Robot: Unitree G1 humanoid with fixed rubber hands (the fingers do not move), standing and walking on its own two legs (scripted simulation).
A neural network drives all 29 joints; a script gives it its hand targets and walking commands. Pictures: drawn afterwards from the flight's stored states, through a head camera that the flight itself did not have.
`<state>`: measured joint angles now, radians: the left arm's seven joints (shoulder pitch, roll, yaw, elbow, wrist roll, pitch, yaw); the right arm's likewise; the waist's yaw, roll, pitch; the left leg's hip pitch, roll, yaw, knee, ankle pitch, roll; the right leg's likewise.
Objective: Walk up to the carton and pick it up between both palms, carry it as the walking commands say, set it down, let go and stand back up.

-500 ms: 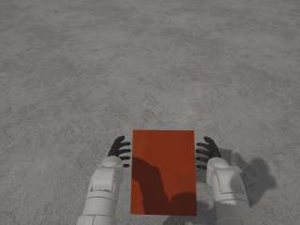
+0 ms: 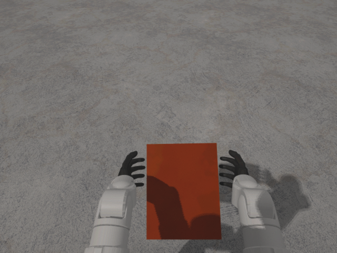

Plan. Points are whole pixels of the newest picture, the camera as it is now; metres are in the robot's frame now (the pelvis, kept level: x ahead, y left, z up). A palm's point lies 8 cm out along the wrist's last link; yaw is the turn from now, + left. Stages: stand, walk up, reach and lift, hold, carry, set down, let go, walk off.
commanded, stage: carry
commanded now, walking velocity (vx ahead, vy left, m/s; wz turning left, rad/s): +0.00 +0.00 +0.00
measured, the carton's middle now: (181, 184) +0.34 -0.01 -0.09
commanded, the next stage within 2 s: hold in 1.40 s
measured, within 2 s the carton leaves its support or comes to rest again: neither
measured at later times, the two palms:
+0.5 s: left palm (116, 182) +0.28 +0.15 +0.03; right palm (231, 183) +0.29 -0.12 +0.03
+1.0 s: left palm (110, 196) +0.25 +0.17 +0.02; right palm (228, 196) +0.25 -0.11 +0.02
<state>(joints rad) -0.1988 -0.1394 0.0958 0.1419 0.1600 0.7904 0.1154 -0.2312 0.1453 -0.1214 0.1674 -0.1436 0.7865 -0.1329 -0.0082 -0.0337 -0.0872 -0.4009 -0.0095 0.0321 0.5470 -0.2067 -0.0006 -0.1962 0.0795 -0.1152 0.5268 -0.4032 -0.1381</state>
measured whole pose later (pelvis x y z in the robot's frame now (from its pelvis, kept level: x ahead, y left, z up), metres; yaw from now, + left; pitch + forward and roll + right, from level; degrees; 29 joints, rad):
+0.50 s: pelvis -0.01 +0.02 +0.00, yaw -1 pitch +3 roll +1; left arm -0.21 -0.14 0.11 0.19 0.19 0.75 0.08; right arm -0.24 0.15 -0.14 0.22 -0.18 0.74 -0.11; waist 0.00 -0.01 -0.07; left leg -0.39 -0.01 0.07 0.54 -0.20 0.03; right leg -0.19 0.06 -0.12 0.53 -0.39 -0.10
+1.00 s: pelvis -0.04 +0.03 +0.00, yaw -1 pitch +1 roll +0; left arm -0.24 -0.12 0.12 0.33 0.18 0.67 0.07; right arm -0.25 0.15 -0.16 0.32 -0.21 0.66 -0.09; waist 0.02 0.00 -0.07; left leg -0.39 0.01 0.06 0.52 -0.15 0.03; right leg -0.20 0.07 -0.12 0.51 -0.34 -0.10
